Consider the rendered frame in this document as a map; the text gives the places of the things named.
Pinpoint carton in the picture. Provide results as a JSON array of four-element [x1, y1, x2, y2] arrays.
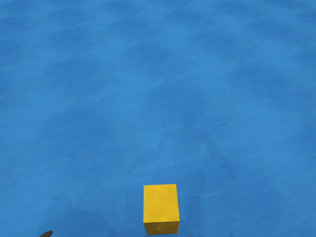
[[143, 184, 180, 235]]

